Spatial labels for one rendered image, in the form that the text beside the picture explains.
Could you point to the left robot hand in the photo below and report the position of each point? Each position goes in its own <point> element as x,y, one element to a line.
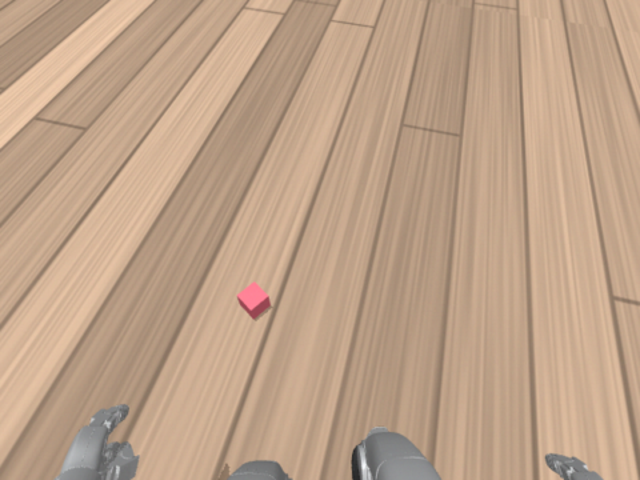
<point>114,461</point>

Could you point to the right robot hand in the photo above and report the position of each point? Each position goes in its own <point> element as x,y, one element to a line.
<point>570,468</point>

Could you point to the cube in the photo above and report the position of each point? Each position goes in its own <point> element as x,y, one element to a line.
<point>253,300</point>

